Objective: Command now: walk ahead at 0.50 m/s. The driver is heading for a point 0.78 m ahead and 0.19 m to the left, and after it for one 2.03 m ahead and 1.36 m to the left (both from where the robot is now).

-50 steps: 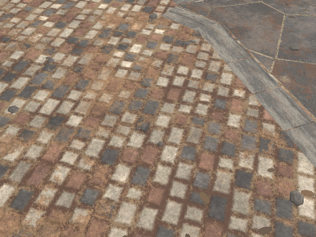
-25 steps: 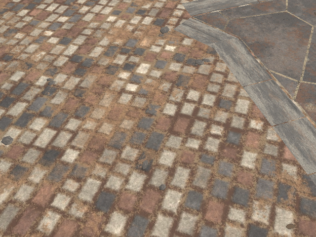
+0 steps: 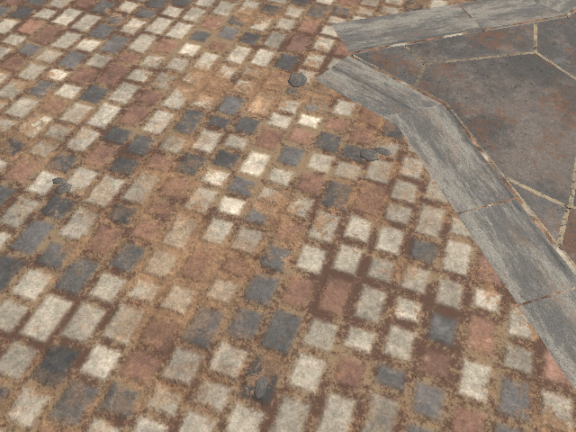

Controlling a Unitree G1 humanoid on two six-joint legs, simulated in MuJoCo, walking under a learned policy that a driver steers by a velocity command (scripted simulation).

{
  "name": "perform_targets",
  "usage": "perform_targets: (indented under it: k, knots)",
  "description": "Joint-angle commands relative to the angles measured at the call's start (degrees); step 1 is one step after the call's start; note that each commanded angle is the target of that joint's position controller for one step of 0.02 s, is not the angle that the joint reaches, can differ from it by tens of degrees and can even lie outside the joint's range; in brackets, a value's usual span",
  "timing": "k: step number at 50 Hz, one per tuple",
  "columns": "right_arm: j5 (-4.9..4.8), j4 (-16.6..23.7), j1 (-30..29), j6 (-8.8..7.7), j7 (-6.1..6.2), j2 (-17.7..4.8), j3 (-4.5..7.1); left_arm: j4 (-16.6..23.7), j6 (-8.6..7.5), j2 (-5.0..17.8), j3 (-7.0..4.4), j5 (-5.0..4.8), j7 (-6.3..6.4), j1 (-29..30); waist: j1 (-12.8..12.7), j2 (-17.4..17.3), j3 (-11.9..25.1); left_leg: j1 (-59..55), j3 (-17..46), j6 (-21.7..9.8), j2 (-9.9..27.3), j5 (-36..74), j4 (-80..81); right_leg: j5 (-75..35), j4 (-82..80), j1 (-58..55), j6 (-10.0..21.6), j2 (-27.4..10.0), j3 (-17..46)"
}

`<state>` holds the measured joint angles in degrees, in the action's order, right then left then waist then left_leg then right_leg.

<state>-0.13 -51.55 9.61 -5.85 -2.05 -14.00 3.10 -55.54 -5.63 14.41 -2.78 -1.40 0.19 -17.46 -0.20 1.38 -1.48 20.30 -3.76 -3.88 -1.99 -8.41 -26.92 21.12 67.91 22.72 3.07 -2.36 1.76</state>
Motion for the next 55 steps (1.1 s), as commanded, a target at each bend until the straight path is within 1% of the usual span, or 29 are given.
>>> perform_targets:
  k: [1,2,5,11,15,18,20,21,22,23,24,25,26,27,28,30,33,36,39,44,45,47,49,50,51,52,53,54,55]
  knots:
    - [0.67,1.4,1.6,-0.83,-0.16,-4.0,0.61,3.3,0.18,3.8,-1.54,0.26,0.53,-1.8,-0.8,-5.6,4.0,-10.8,17.8,-9.2,14.8,4.6,17.2,-6.1,-0.8,10.4,0.3,-6.2,2.7]
    - [0.54,0.7,2.6,-0.97,-0.01,-4.8,0.77,3.2,0.7,3.0,-1.53,0.3,0.65,-2.0,-1.2,-5.6,3.2,-9.4,16.0,-9.7,14.5,6.4,18.2,-6.8,-2.3,10.4,-0.1,-6.5,2.2]
    - [0.45,-0.7,5.7,-0.92,1.09,-7.2,1.3,5.4,1.29,3.6,-1.9,0.99,0.9,3.8,-0.4,-4.1,0.5,-10.1,13.2,-10.2,14.6,10.9,20.1,-13.6,-9.7,16.4,-1.8,-7.1,1.7]
    - [-0.28,-2.7,11.1,-0.03,2.27,-7.8,1.12,8.7,0.64,2.0,-1.24,0.84,-0.12,15.5,3.0,-4.4,-1.5,-14.0,7.8,-7.4,12.3,11.1,20.7,-27.8,-28.8,16.7,-2.4,-4.5,-0.9]
    - [-0.6,-4.8,15.1,0.83,2.39,-8.2,1.35,11.0,0.19,2.0,-0.69,0.3,-1.35,21.9,5.1,-4.4,-3.6,-21.1,7.9,-7.5,14.7,11.0,18.4,-25.6,-35.2,18.2,-1.9,-3.1,-1.6]
    - [-0.83,-5.6,15.3,1.65,2.77,-9.0,1.87,12.4,-0.42,3.0,-0.71,0.1,-2.44,23.0,4.1,-5.3,-3.5,-25.9,8.5,-6.7,17.2,16.0,14.6,-19.9,-38.0,17.0,0.0,-2.2,-1.8]
    - [-0.9,-5.2,13.0,2.06,2.89,-10.0,2.22,11.2,-0.7,5.2,-1.7,0.19,-2.56,17.4,0.4,-6.9,0.1,-26.0,7.5,-5.3,16.8,30.2,8.5,-16.8,-39.4,6.9,1.9,0.6,-4.0]
    - [-0.93,-4.9,12.0,2.32,2.8,-9.1,1.9,8.7,-0.77,7.3,-2.98,0.44,-2.25,9.3,-3.8,-6.3,4.7,-23.2,6.1,-4.1,14.1,37.0,-0.7,-17.8,-40.7,-5.0,3.4,2.4,-5.1]
    - [-0.36,-3.8,11.4,2.26,2.65,-7.3,1.0,6.0,-0.84,11.1,-4.34,1.11,-1.66,-2.0,-8.1,-3.4,12.7,-12.4,4.4,-2.3,10.9,28.7,-15.7,-19.5,-38.5,-23.6,6.5,-3.8,1.5]
    - [-0.19,-3.1,18.2,1.2,2.1,-0.1,-1.14,4.7,-0.57,16.8,-5.72,1.94,-1.35,-9.0,-6.4,10.4,22.2,11.7,1.9,2.1,0.8,-1.3,-39.3,-12.2,-41.7,-47.1,15.2,-19.6,27.0]
    - [-1.34,-4.3,17.5,-0.17,1.82,-2.8,-0.59,4.6,-0.43,11.8,-4.18,1.68,-1.33,-9.3,-7.3,11.1,25.6,18.4,11.6,1.5,-0.5,-24.0,-48.1,-7.7,-49.1,-47.6,16.1,-22.4,39.1]
    - [-3.01,-2.8,12.0,-0.7,1.84,-7.9,0.97,5.3,-0.57,8.7,-3.16,1.31,-1.15,-4.0,-6.4,8.0,15.7,22.9,12.1,0.5,2.8,-21.0,-51.0,-6.7,-50.1,-39.3,12.4,-20.4,29.6]
    - [-3.1,-1.9,8.6,-0.65,2.19,-8.1,1.12,6.4,-0.66,6.6,-2.43,1.25,-1.08,1.3,-4.5,4.6,10.2,21.8,10.3,0.2,6.2,-15.3,-48.8,-9.0,-51.9,-30.0,10.0,-18.2,21.1]
    - [-2.45,-1.8,7.0,-0.11,2.66,-7.2,1.45,6.5,-0.86,4.5,-1.81,1.38,-1.33,4.8,-2.8,2.4,5.8,19.5,9.6,0.4,8.1,-11.6,-45.1,-11.2,-54.5,-22.2,8.5,-15.8,15.1]
    - [-2.08,-2.2,8.2,0.88,2.89,-6.1,1.86,6.3,-1.2,3.2,-1.43,1.88,-1.47,6.7,-0.8,3.8,3.8,15.9,10.0,0.3,9.7,-8.7,-42.3,-12.5,-56.8,-17.0,7.1,-13.7,10.2]
    - [-2.12,-3.0,10.8,2.54,2.83,-3.0,1.78,5.1,-1.53,3.0,-1.58,2.35,-1.52,6.8,0.9,4.3,2.4,12.5,9.7,0.4,10.2,-6.1,-40.8,-16.0,-59.4,-12.3,6.9,-12.2,4.6]
    - [-1.82,-1.3,7.4,3.65,3.03,-3.1,2.31,3.8,-1.79,5.0,-2.2,2.67,-0.62,5.3,1.2,2.7,-0.1,17.7,11.0,1.1,10.1,0.5,-36.7,-21.2,-61.1,-12.3,7.2,-12.2,-1.0]
    - [-1.26,0.5,3.2,3.36,2.41,-3.1,2.56,3.1,-1.48,5.8,-2.36,2.74,0.38,3.9,0.5,2.0,-1.1,21.1,11.1,1.7,9.4,8.5,-28.2,-23.7,-61.5,-15.2,6.5,-11.9,-5.1]
    - [-0.95,2.5,-2.4,3.13,1.28,-2.2,2.06,2.8,-1.07,6.7,-2.51,2.32,1.11,2.6,-1.1,1.2,-2.6,20.5,7.3,1.6,8.9,13.3,-19.7,-24.3,-62.1,-17.2,5.6,-11.8,-9.1]
    - [-1.06,7.3,-10.7,3.15,-0.56,-1.2,1.18,1.1,0.67,8.2,-3.19,1.32,1.52,-2.6,-3.8,0.3,-5.3,24.5,2.9,0.1,8.1,8.6,-12.3,-30.4,-58.3,-27.9,5.3,-14.9,-12.4]
    - [-1.16,8.2,-11.3,3.18,-0.95,-1.3,1.19,1.1,1.09,8.6,-3.37,1.07,1.54,-2.5,-3.5,0.7,-5.2,23.8,1.7,-0.5,7.5,6.1,-11.4,-34.0,-56.6,-29.3,5.0,-15.3,-13.2]
    - [-1.25,9.3,-9.8,3.32,-1.47,-2.8,1.83,1.9,1.69,10.2,-3.83,0.62,1.75,-0.7,-1.3,2.7,-2.8,17.0,-2.0,-2.4,4.3,0.5,-10.7,-51.5,-50.6,-30.1,3.8,-15.3,-15.1]
    - [-1.59,8.2,-0.8,3.52,-1.46,-6.4,3.68,2.6,2.43,11.9,-4.21,0.25,2.0,1.3,4.4,4.6,3.1,3.6,-4.7,-5.1,-0.3,-3.6,-10.0,-66.8,-36.5,-28.7,2.4,-14.4,-16.2]
    - [-1.67,5.9,8.5,3.54,-0.77,-10.0,5.66,3.2,2.52,11.9,-4.01,0.02,1.97,2.5,9.4,3.1,8.1,-10.9,-3.5,-7.4,-2.3,0.6,-4.8,-61.7,-23.4,-22.5,0.3,-11.9,-17.1]
    - [-1.49,4.3,15.1,4.0,0.63,-15.8,7.31,4.8,1.81,8.5,-2.93,1.73,1.76,1.6,9.9,-7.1,12.8,-27.6,14.1,-11.1,8.5,1.9,-3.7,-29.9,-4.3,-5.7,-2.4,-7.9,-16.7]
    - [-1.23,6.3,11.9,3.23,0.52,-18.9,7.18,8.0,-0.51,1.9,-0.96,1.76,0.86,-1.5,3.4,-16.4,19.2,-41.8,49.3,-22.9,21.0,-6.5,6.7,12.4,13.9,15.9,-5.1,5.5,-5.8]
    - [-0.57,6.3,13.9,2.68,0.17,-14.2,5.66,9.4,-2.98,6.7,-1.8,-0.67,-0.11,5.3,7.3,-9.0,19.9,-42.3,49.5,-20.7,21.1,-6.8,11.2,10.8,16.1,22.2,-3.4,2.9,4.0]
    - [-0.52,6.2,11.9,2.06,0.27,-11.0,4.87,10.5,-3.92,7.2,-1.87,-1.91,-0.45,8.4,6.4,-7.2,13.0,-36.8,39.9,-18.0,19.1,-3.3,10.5,6.1,13.2,25.1,-1.8,0.2,3.4]
    - [-0.89,7.1,7.3,1.6,0.16,-8.8,4.2,9.7,-4.07,6.9,-1.95,-0.89,-0.08,8.3,3.3,-1.4,8.0,-27.3,32.2,-15.5,16.1,2.5,10.5,1.6,7.3,22.1,-1.5,-2.7,3.2]
